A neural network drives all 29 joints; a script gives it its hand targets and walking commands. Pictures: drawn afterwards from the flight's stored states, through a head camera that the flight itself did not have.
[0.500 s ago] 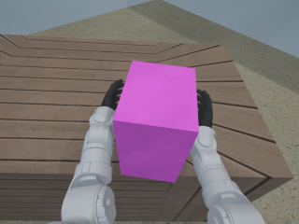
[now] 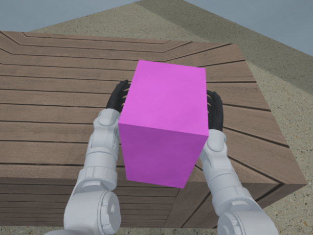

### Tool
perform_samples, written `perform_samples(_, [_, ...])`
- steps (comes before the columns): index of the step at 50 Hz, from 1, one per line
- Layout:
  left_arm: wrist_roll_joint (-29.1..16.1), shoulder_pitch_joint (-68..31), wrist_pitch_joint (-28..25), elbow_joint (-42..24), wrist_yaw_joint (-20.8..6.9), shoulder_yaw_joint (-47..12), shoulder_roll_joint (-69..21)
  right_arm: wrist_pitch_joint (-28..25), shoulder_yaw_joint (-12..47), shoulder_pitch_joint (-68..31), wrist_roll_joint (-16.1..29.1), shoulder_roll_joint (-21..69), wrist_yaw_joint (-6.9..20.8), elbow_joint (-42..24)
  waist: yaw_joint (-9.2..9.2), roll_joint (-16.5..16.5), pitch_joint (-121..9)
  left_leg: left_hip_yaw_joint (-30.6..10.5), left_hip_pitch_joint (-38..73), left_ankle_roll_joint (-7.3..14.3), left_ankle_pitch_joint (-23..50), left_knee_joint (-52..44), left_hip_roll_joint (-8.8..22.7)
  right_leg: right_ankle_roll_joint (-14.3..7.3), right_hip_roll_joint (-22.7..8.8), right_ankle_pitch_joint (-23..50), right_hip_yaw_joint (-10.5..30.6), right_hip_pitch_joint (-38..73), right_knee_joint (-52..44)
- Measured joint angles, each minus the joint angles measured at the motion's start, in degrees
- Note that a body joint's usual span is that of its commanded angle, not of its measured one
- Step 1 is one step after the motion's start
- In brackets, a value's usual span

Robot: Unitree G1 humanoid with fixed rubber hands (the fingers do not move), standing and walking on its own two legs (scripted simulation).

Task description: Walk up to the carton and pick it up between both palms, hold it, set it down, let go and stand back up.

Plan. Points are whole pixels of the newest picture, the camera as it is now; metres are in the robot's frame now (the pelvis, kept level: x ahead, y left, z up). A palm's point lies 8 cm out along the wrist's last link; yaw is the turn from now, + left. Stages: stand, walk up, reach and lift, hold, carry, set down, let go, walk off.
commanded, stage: reach and lift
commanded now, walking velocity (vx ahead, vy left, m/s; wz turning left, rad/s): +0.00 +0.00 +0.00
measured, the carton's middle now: (162, 128) +0.36 -0.01 +0.06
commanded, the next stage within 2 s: none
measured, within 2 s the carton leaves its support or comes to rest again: leaves its support in 0.30 s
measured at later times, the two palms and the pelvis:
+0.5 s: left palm (123, 102) +0.39 +0.08 +0.14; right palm (226, 123) +0.34 -0.17 +0.11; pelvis -0.02 -0.01 +0.00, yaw -1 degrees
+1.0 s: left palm (120, 96) +0.39 +0.09 +0.16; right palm (229, 108) +0.36 -0.16 +0.15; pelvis -0.02 -0.02 +0.00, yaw +0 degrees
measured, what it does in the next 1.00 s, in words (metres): stands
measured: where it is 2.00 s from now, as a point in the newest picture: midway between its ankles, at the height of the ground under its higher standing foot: outside the picture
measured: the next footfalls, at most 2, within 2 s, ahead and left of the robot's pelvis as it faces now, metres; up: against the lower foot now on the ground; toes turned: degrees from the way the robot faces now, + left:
none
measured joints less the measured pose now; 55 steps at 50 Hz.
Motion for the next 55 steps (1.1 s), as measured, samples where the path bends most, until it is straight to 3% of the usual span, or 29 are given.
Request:
perform_samples(11, [-0.26,-0.71,-3.57,5.00,1.34,-1.10,1.09,-2.97,-2.67,-1.08,-2.02,0.41,0.11,4.37,0.06,0.86,-3.49,0.14,-2.83,-0.27,0.23,0.54,0.15,-0.23,0.16,0.67,0.11,-2.55,-0.20])
perform_samples(18, [-0.01,-0.54,-11.05,8.30,4.36,-2.91,0.31,-10.79,-4.02,-1.07,-3.91,-1.11,0.12,9.00,1.48,2.31,-6.66,0.69,-4.06,-0.76,0.39,0.87,0.71,-0.72,0.74,1.50,0.64,-3.61,-0.78])
perform_samples(24, [1.76,-3.46,-15.41,11.32,6.00,-0.23,-1.22,-15.42,-5.06,-4.35,-4.92,-3.45,-0.05,13.75,2.83,2.90,-4.87,1.11,-1.88,-0.81,1.92,-1.10,0.76,-1.22,0.80,2.31,1.03,-2.34,-1.13])
perform_samples(30, [1.62,-7.68,-11.12,13.36,5.26,3.12,-1.08,-9.14,-5.81,-6.77,-5.57,-3.53,-0.06,12.36,3.85,2.20,-1.58,1.60,-1.15,-0.94,4.70,-4.38,0.38,-1.71,0.42,3.16,1.47,-3.46,-0.71])
perform_samples(35, [-0.01,-7.67,-10.02,11.17,4.84,2.14,-0.67,-6.58,-4.10,-6.14,-3.70,-3.21,-0.06,7.92,4.24,2.28,-3.13,1.71,-5.01,-1.33,5.31,-4.13,0.70,-2.17,0.74,3.96,1.56,-7.21,-0.79])
perform_samples(42, [-1.91,-4.70,-7.38,6.16,5.01,0.14,0.13,-2.34,2.41,-5.45,1.67,-4.35,-0.49,3.88,2.73,2.32,-4.44,1.11,-3.53,-1.70,3.66,-2.87,1.53,-2.31,1.53,2.90,0.95,-5.00,-0.82])
perform_samples(55, [-0.64,-1.16,7.55,-8.79,5.13,-2.24,-0.28,7.81,10.63,-5.58,11.68,-6.81,-0.73,-2.45,-0.26,-0.69,-0.29,-0.22,4.79,-1.11,1.09,-1.08,1.01,-1.23,0.96,0.47,-0.33,4.40,-0.16])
